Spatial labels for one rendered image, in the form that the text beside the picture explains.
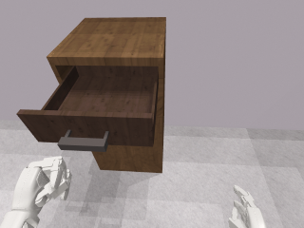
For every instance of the drawer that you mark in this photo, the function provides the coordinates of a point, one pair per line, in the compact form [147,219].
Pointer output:
[94,99]

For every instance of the cabinet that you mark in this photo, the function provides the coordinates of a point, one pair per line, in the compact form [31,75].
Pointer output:
[119,42]

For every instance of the right robot hand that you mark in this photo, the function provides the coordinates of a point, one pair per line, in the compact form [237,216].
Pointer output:
[250,214]

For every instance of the left robot forearm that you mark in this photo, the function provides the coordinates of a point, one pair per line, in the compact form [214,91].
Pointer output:
[20,218]

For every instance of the handle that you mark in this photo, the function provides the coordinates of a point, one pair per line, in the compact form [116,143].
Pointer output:
[83,144]

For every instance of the left robot hand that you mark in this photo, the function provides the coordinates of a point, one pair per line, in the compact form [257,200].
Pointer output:
[50,175]

